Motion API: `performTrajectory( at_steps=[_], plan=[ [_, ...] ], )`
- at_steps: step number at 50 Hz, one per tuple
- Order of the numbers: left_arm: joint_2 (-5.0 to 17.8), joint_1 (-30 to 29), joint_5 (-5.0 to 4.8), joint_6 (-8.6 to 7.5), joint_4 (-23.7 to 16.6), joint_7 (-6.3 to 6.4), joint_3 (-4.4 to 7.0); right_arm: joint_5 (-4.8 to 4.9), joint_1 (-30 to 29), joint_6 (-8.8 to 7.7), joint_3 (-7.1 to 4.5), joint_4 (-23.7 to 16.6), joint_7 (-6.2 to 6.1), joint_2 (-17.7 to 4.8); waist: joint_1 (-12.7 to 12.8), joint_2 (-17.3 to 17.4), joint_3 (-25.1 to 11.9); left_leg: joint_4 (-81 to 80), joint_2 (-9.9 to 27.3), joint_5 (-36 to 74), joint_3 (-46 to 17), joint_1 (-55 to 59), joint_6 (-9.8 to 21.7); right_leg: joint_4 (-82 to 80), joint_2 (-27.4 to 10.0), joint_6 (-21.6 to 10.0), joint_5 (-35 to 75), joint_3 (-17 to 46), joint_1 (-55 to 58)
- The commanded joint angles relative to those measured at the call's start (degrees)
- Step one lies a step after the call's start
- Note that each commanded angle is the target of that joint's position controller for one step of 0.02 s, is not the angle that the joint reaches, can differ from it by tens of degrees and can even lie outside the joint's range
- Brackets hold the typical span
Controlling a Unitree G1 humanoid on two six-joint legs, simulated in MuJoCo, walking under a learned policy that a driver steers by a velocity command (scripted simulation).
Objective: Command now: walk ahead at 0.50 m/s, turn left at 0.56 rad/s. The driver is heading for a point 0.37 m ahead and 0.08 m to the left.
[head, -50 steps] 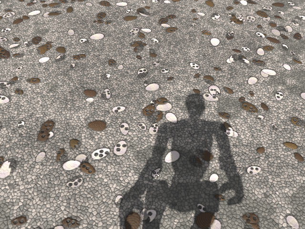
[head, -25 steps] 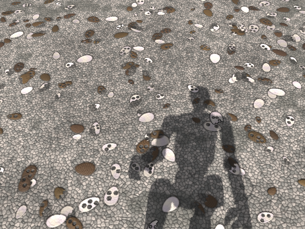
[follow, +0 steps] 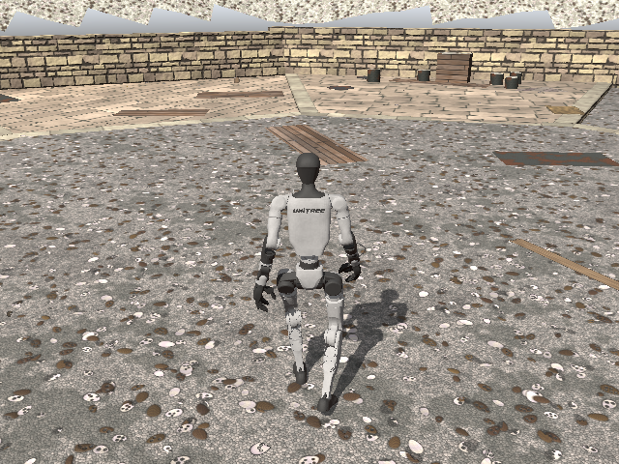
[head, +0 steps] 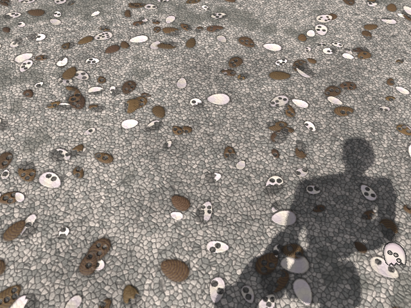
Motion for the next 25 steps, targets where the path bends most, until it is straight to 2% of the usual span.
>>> performTrajectory(
  at_steps=[1,2,3,4,5,6,7,10,14,17,20,22,24,25],
  plan=[
    [9.0,-6.9,-0.34,-1.71,-10.6,-1.36,1.62,0.89,21.2,1.09,-4.83,1.4,-1.68,-16.9,-8.8,3.9,-18.1,-19.5,22.7,-2.9,-48.3,43.8,16.0,42.7,6.3,0.2,-4.0,16.6,-42.3],
    [7.5,-10.1,-0.86,-2.46,-11.9,-1.64,1.15,1.24,18.1,1.13,-4.22,2.0,-2.28,-15.0,-7.0,1.6,-10.8,-19.3,21.6,1.5,-38.4,37.9,13.7,39.7,2.7,-0.4,1.9,18.1,-44.7],
    [7.3,-8.7,-0.90,-2.89,-11.1,-1.43,1.03,1.66,15.5,0.67,-3.41,2.1,-2.35,-11.7,-4.1,-1.9,-6.0,-19.9,18.8,9.5,-32.7,29.7,10.6,33.0,0.5,-0.5,5.5,18.0,-41.1],
    [7.1,-8.5,0.13,-2.07,-10.6,-1.26,1.20,2.16,12.6,0.17,-2.80,1.7,-2.43,-9.8,-1.7,-3.6,-4.1,-20.5,14.8,13.7,-27.1,24.5,7.5,28.8,-0.9,-0.3,6.6,18.4,-37.3],
    [6.6,-6.1,1.34,-0.88,-10.4,-1.17,1.02,2.54,11.8,-0.54,-2.38,1.5,-2.50,-8.9,0.0,-0.5,-4.1,-20.3,13.3,21.3,-24.3,20.3,7.2,26.7,-1.3,0.4,7.0,18.4,-32.9],
    [6.3,-5.4,1.77,0.27,-10.5,-1.34,0.96,2.73,12.0,-1.16,-2.17,1.4,-2.48,-8.6,0.7,0.9,-5.2,-20.6,12.3,22.5,-23.4,19.4,7.5,25.3,-1.3,1.3,6.5,18.5,-31.3],
    [6.2,-6.0,2.00,1.08,-10.9,-1.62,0.96,3.05,12.9,-1.72,-2.14,1.6,-2.44,-8.8,0.8,0.7,-5.1,-21.0,11.1,23.0,-22.5,18.2,7.4,23.5,-1.4,2.1,6.6,18.1,-31.3],
    [6.2,-11.6,1.74,2.00,-13.2,-2.19,0.82,2.65,16.4,-2.07,-2.52,1.7,-2.34,-11.0,-0.6,1.5,-3.8,-22.6,9.4,20.3,-22.3,17.5,6.4,16.9,-1.1,3.6,11.7,16.9,-34.8],
    [7.0,-20.6,1.42,2.22,-16.6,-2.20,0.69,2.58,21.2,-1.77,-2.50,1.6,-2.15,-11.1,-4.0,3.3,-2.1,-23.5,9.6,15.8,-25.3,21.9,5.0,7.6,-0.2,3.9,18.6,17.5,-40.8],
    [6.2,-23.3,1.07,1.71,-17.7,-2.32,0.08,2.45,23.3,-1.61,-2.09,2.1,-2.64,-10.6,-4.8,3.8,-1.7,-19.0,8.8,34.7,-21.7,24.9,2.8,0.9,2.0,2.9,21.5,16.2,-39.2],
    [5.7,-25.1,0.46,0.94,-18.6,-2.23,-0.62,1.92,24.9,-1.14,-1.52,2.6,-3.17,-9.7,-6.0,5.3,-3.0,-15.0,8.0,43.4,-19.9,26.4,0.4,-5.2,5.1,0.9,23.6,14.5,-33.9],
    [6.7,-22.0,0.48,0.33,-17.7,-1.95,-0.52,1.50,23.6,-1.03,-1.35,2.3,-3.57,-9.9,-4.5,6.4,-3.6,-11.7,8.2,45.7,-20.6,26.2,-1.2,-9.9,6.7,-1.0,22.5,15.1,-27.4],
    [9.3,-12.9,0.69,-0.55,-14.7,-1.17,0.39,1.74,20.5,-1.52,-1.64,1.6,-3.86,-11.6,-0.2,6.2,-6.1,-3.6,7.9,50.5,-21.8,26.3,-3.0,-15.6,8.3,-3.3,23.4,15.4,-17.2],
    [9.9,-7.0,0.98,-1.61,-13.1,-0.75,0.56,2.51,19.0,-1.93,-1.58,1.2,-3.64,-11.7,3.3,3.8,-8.5,4.8,5.4,44.7,-20.5,23.9,-4.0,-21.4,5.9,-4.3,34.3,16.6,-8.4]
  ],
)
